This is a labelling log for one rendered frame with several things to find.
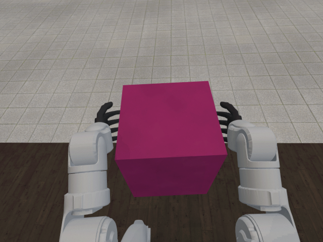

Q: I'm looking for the robot right hand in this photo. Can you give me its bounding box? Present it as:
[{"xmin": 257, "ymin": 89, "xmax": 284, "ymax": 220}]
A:
[{"xmin": 217, "ymin": 102, "xmax": 242, "ymax": 142}]

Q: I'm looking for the carton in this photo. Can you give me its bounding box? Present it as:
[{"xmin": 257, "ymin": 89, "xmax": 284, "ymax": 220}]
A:
[{"xmin": 115, "ymin": 81, "xmax": 228, "ymax": 197}]

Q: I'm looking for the robot left shin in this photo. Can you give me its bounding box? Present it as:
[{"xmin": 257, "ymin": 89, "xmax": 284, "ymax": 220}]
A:
[{"xmin": 134, "ymin": 220, "xmax": 144, "ymax": 224}]

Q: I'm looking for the left robot forearm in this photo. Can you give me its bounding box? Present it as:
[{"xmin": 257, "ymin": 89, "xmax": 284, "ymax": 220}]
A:
[{"xmin": 59, "ymin": 122, "xmax": 114, "ymax": 242}]

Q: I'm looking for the left robot thigh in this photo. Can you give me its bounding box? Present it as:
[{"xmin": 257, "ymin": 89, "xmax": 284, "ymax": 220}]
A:
[{"xmin": 121, "ymin": 223, "xmax": 151, "ymax": 242}]

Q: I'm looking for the right robot forearm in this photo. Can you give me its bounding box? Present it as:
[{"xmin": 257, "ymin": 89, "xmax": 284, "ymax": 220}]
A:
[{"xmin": 227, "ymin": 120, "xmax": 300, "ymax": 242}]

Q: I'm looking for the left robot upper arm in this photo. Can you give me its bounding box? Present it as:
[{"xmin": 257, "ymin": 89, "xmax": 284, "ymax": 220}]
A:
[{"xmin": 60, "ymin": 216, "xmax": 118, "ymax": 242}]

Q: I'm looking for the robot left hand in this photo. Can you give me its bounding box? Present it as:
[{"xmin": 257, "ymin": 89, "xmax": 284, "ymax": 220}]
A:
[{"xmin": 95, "ymin": 102, "xmax": 120, "ymax": 141}]

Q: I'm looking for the right robot upper arm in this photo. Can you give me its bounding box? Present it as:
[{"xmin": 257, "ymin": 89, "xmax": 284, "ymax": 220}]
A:
[{"xmin": 235, "ymin": 213, "xmax": 299, "ymax": 242}]

